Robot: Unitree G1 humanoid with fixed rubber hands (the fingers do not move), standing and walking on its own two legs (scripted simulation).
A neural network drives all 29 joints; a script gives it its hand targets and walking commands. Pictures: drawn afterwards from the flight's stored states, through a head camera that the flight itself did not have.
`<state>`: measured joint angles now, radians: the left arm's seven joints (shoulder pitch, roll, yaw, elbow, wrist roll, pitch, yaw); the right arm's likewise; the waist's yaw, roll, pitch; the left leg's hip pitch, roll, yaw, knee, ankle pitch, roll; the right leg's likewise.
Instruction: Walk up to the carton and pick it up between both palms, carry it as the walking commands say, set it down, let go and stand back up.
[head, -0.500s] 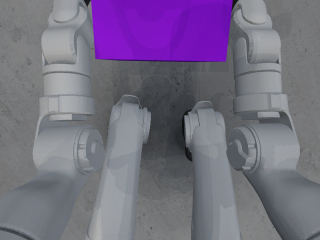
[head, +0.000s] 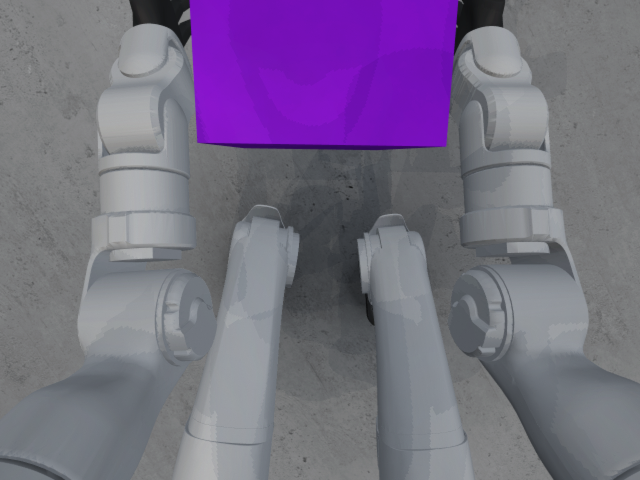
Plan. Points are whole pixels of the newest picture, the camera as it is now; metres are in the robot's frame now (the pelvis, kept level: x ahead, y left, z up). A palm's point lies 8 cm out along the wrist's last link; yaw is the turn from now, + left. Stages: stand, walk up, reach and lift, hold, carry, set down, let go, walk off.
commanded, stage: reach and lift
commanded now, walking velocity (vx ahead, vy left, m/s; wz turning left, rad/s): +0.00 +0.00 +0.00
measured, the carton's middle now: (316, 69) +0.50 +0.03 -0.15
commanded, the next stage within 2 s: none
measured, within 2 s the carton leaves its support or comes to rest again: neither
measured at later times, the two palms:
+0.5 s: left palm (107, 11) +0.49 +0.18 +0.00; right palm (505, 14) +0.51 -0.11 -0.01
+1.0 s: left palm out of the picture +0.48 +0.16 +0.14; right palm out of the picture +0.49 -0.13 +0.12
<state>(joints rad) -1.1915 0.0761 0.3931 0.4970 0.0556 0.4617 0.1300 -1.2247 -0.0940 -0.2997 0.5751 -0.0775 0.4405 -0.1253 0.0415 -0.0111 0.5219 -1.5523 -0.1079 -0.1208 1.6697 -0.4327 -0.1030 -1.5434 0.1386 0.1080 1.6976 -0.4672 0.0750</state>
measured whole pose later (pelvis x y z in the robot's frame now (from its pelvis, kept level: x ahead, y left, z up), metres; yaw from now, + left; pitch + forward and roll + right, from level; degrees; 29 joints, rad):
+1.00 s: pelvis +0.09 +0.00 +0.14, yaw +0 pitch +22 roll +2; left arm -0.72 -0.09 0.47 0.73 0.23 0.40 0.07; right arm -0.74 0.06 -0.36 0.81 -0.25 0.37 -0.06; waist 0.04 0.00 -0.16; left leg -1.12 -0.09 -0.12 1.13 -0.40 -0.07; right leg -1.12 0.10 0.16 1.18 -0.43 0.04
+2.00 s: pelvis +0.13 -0.01 +0.24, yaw +2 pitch +1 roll +0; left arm -0.37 -0.12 0.32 0.46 0.20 0.57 0.05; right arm -0.41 0.13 -0.23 0.58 -0.23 0.53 -0.06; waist 0.03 0.02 -0.06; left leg -0.35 -0.04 -0.18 0.56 -0.23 -0.05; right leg -0.33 0.06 0.13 0.58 -0.27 0.00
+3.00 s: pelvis +0.13 +0.01 +0.24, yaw +1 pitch -6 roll +0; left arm -0.38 -0.13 0.24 0.41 0.22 0.75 0.05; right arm -0.37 0.11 -0.22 0.42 -0.23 0.75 -0.03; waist -0.01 0.02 -0.03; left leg -0.15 -0.04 -0.15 0.46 -0.21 -0.02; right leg -0.12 0.04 0.14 0.46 -0.24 0.02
